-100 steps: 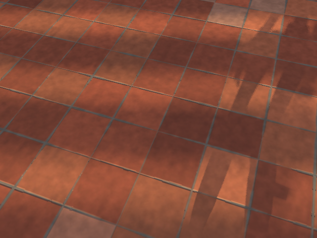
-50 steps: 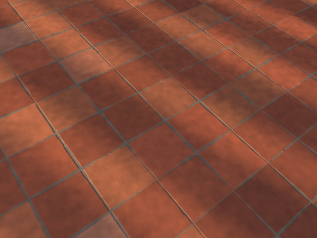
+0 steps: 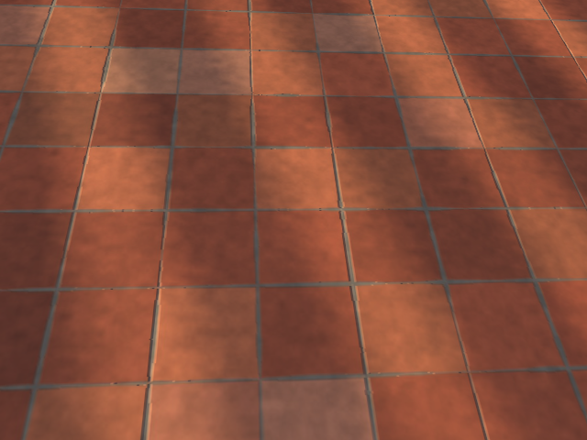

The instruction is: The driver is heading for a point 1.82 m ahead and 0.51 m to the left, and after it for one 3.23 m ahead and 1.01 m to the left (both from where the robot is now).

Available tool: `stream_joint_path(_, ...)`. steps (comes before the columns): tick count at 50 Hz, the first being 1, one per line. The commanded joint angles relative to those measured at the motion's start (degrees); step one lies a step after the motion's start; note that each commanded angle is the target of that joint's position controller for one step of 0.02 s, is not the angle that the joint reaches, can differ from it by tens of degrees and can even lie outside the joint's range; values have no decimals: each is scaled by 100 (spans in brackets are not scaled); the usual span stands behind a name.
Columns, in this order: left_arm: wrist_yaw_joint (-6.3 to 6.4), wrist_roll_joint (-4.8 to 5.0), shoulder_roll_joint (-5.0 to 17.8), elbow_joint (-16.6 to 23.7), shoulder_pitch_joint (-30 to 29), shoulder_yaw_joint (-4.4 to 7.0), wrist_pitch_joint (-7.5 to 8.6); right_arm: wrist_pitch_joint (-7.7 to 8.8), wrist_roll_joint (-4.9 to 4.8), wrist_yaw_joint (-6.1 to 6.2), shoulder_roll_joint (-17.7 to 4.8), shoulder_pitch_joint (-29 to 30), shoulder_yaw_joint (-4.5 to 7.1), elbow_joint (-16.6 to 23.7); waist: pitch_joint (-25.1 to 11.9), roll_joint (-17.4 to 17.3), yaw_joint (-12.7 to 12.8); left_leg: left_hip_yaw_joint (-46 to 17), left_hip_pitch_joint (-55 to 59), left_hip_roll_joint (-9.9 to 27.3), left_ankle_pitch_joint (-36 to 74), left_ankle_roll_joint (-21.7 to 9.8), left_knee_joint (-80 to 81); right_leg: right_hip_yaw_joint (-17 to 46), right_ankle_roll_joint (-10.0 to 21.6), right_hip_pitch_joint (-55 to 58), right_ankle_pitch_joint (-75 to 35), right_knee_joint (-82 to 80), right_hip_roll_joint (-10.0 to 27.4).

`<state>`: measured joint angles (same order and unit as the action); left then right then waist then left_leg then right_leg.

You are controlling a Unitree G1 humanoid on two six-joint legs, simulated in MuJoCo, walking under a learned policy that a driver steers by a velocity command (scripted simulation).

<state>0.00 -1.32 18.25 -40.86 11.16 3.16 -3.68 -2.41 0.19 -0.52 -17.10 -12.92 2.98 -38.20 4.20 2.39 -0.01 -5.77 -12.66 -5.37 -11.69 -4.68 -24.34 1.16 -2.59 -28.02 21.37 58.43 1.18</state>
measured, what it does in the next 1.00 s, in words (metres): steps on the spot: right foot, then left foot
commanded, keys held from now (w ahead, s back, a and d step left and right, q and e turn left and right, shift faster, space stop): q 0.02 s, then no key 0.98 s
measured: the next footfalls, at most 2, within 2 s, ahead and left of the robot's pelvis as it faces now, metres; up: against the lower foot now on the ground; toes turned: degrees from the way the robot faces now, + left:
right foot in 0.30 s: +0.06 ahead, -0.12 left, +0.00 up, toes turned +8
left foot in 0.56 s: +0.02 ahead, +0.09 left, +0.00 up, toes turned +1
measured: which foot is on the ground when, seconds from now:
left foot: down 0.00-0.30, up 0.32-0.54, down 0.56-1.00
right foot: up 0.00-0.28, down 0.30-1.00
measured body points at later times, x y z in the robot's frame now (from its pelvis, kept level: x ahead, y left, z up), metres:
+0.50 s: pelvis +0.01 -0.03 +0.00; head +0.04 -0.05 +0.45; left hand +0.11 +0.23 -0.11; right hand +0.14 -0.28 -0.14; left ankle -0.03 +0.09 -0.73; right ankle +0.02 -0.12 -0.74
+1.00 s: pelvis +0.01 -0.01 +0.00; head +0.01 -0.01 +0.45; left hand +0.03 +0.25 -0.14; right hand +0.08 -0.27 -0.15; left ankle -0.02 +0.09 -0.74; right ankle +0.02 -0.12 -0.74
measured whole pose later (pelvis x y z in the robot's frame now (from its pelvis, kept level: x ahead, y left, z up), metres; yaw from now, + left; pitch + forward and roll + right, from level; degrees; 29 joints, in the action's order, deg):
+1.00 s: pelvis +0.01 -0.01 +0.00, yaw +6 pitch -2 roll +0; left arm 1.2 -0.6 14.2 -58.0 12.9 0.2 -0.9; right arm -0.5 0.5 2.0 -13.5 -12.0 -0.5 -61.1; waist 2.4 0.2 0.7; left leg -4.3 -5.9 -2.9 -13.6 -1.4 -21.7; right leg 1.0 0.8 -8.5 12.0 22.5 -1.1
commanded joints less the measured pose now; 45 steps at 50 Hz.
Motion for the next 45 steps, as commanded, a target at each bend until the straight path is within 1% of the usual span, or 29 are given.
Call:
stream_joint_path(1,37,3,433,396,-157,110,33,69,26,29,-960,-265,280,242,-543,-917,-153,-1582,902,1392,1714,-807,573,89,-24,-580,-4,-310,-43)
stream_joint_path(6,73,43,355,375,-263,63,69,79,111,46,-897,-340,239,159,-601,-899,-227,-1741,662,1410,1688,-851,459,60,98,-42,116,-988,-121)
stream_joint_path(9,95,95,334,369,-246,33,93,69,141,46,-873,-247,209,107,-610,-913,-195,-1841,396,1386,1948,-799,339,7,215,519,234,-1455,-224)
stream_joint_path(11,120,131,313,340,-133,10,119,57,137,55,-841,-149,182,57,-613,-924,-123,-1945,278,1357,2134,-715,245,-21,305,962,224,-1985,-288)
stream_joint_path(12,135,133,264,290,9,-10,141,50,110,69,-806,-64,160,28,-612,-880,-13,-1960,187,1295,2150,-622,158,-40,355,1294,-10,-2507,-309)
stream_joint_path(13,160,110,181,211,213,-39,180,48,58,94,-733,49,119,8,-611,-789,152,-1922,-20,1163,1898,-440,37,-43,415,1818,-570,-3371,-288)
stream_joint_path(14,201,43,227,182,287,-54,248,74,28,117,-572,17,57,-9,-654,-564,167,-1854,-367,983,1182,-148,-78,298,477,2404,-1141,-4002,61)
stream_joint_path(15,246,-69,528,263,236,-53,321,113,37,114,-207,-247,-47,-2,-823,429,-2,-1271,-694,508,-135,145,-836,1504,689,2802,-1312,-4466,1233)
stream_joint_path(16,200,-28,883,335,-162,-5,319,86,20,149,-375,-400,0,-32,-519,832,-166,-386,-879,-266,-1566,247,-1082,2252,1360,2079,-2218,-4452,1918)
stream_joint_path(17,159,23,659,242,-65,-31,334,41,110,158,-648,-294,73,-133,-472,687,-30,-271,-516,-4,-1894,313,-1721,2187,1729,1692,-2359,-4382,1956)
stream_joint_path(18,126,49,381,207,-168,-130,368,25,79,127,-619,-199,84,-194,-340,535,-74,-272,-476,40,-1700,350,-1879,1867,1679,1609,-2388,-4368,1660)
stream_joint_path(19,123,38,299,182,-278,-163,377,15,53,101,-539,-186,74,-274,-290,505,-114,-232,-430,59,-1527,419,-1928,1478,1506,1599,-2394,-4312,1348)
stream_joint_path(20,147,34,309,138,-294,-172,391,1,68,65,-474,-207,56,-330,-341,637,-137,-140,-423,94,-1370,466,-1872,1229,1361,1749,-2655,-4213,1142)
stream_joint_path(21,155,34,332,81,-267,-169,396,-2,69,40,-393,-256,21,-397,-405,671,-140,-25,-389,115,-1338,518,-1664,1027,1285,1927,-3075,-4056,994)
stream_joint_path(22,145,33,354,23,-181,-163,390,-4,58,37,-313,-234,-17,-463,-476,622,-89,108,-317,126,-1325,552,-1407,916,1254,2071,-3363,-3925,914)
stream_joint_path(24,123,41,368,-88,-37,-154,370,-11,16,70,-216,-130,-70,-558,-589,607,5,289,-120,172,-1103,566,-762,903,1233,2279,-3561,-3739,875)
stream_joint_path(25,118,52,385,-133,-42,-146,353,-12,3,94,-183,-140,-90,-630,-611,596,-26,364,85,180,-757,551,-285,883,1170,2271,-3498,-3651,820)
stream_joint_path(26,117,65,410,-175,-72,-133,339,3,13,118,-162,-178,-114,-710,-619,547,-91,367,430,229,-80,522,303,845,1041,2137,-3308,-3581,749)
stream_joint_path(27,116,61,373,-209,-19,-138,353,34,59,146,-271,-99,-108,-743,-637,438,-60,93,790,406,457,485,559,886,864,1900,-2960,-3591,706)
stream_joint_path(28,95,57,321,-205,33,-151,382,82,119,177,-472,-68,-86,-759,-734,195,-1,-287,1127,762,925,446,471,880,707,1636,-2421,-3599,634)
stream_joint_path(29,65,95,265,-229,181,-150,395,102,82,184,-698,74,-35,-860,-531,-347,222,-392,811,894,1231,302,166,611,615,1611,-1814,-3790,310)
stream_joint_path(30,80,76,204,-348,74,-179,383,120,37,158,-470,128,-78,-939,-498,-459,94,-383,505,876,890,235,184,492,557,1915,-1439,-3877,219)
stream_joint_path(31,94,67,311,-407,-28,-150,366,140,49,149,-371,90,-112,-987,-308,-312,-8,-369,373,825,713,261,314,514,572,1859,-1450,-3768,259)
stream_joint_path(32,92,65,279,-457,-55,-150,361,151,68,172,-390,79,-121,-1086,-313,-384,0,-373,390,824,756,270,374,520,588,1930,-1636,-3737,291)
stream_joint_path(33,88,67,289,-519,-31,-139,355,167,69,204,-388,26,-132,-1191,-278,-453,12,-375,379,817,864,274,402,514,598,1966,-1808,-3694,299)
stream_joint_path(34,90,63,293,-572,5,-133,353,184,54,224,-413,-2,-133,-1283,-331,-487,28,-373,433,831,944,276,407,515,595,2009,-1870,-3702,307)
stream_joint_path(36,100,74,266,-732,67,-143,362,200,44,235,-412,10,-142,-1412,-377,-414,43,-382,495,854,1022,257,432,502,577,2050,-1934,-3730,311)
stream_joint_path(41,113,71,222,-1093,106,-158,327,206,41,253,-379,30,-181,-1751,-218,-313,51,-409,418,881,769,209,567,494,525,2020,-1643,-3848,289)
stream_joint_path(45,127,71,198,-1352,164,-177,324,223,38,265,-349,13,-210,-1990,-196,-267,52,-413,406,893,711,184,627,495,506,2028,-1587,-3890,294)
Velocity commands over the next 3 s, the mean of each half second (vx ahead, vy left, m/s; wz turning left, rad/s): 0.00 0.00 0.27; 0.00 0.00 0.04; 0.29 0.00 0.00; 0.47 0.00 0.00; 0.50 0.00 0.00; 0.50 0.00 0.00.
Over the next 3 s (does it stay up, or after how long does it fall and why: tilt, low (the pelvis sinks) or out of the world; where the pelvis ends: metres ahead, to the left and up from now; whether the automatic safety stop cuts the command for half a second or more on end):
stays up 0.97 0.08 0.00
